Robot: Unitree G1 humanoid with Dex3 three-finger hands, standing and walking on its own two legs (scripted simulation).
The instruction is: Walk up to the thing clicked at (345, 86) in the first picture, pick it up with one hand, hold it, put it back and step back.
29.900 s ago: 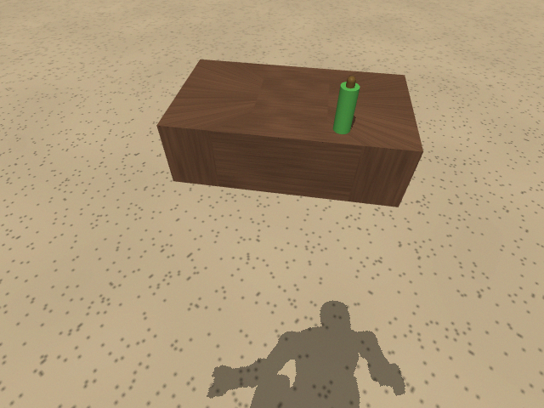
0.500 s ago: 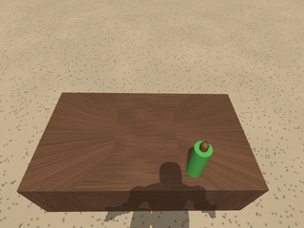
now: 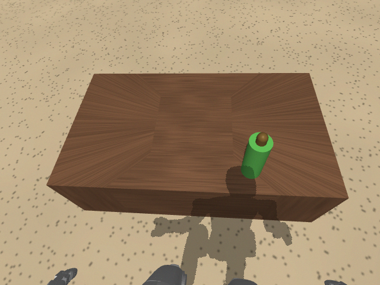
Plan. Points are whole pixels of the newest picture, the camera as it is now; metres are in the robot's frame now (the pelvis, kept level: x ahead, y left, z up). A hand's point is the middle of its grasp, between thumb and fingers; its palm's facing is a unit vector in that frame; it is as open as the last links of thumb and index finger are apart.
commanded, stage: step back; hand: right
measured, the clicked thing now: (256, 154) +0.54 -0.21 -0.28
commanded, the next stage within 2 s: none
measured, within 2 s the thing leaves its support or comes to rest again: neither
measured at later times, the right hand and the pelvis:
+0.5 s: hand out of the picture +0.02 -0.21 -0.13, palm faces -0.04 +0.91 -0.41, open 7.4 cm; pelvis -0.12 +0.05 +0.00, yaw -2 degrees
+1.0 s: hand out of the picture -0.23 -0.21 -0.16, palm faces -0.06 +0.90 -0.43, open 7.4 cm; pelvis -0.27 +0.08 -0.02, yaw +2 degrees
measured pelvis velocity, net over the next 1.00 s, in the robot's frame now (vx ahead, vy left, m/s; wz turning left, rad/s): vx -0.27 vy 0.08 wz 0.03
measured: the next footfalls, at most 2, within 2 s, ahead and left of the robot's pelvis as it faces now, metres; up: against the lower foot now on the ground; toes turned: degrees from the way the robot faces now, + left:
left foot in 0.18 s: -0.01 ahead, +0.14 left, +0.00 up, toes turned +2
right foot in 0.62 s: -0.17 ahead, -0.09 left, +0.00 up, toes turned -3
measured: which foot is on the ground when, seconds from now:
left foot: up 0.00-0.16, down 0.18-0.66, up 0.68-0.98, down 1.00-1.00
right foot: down 0.00-0.20, up 0.22-0.60, down 0.62-1.00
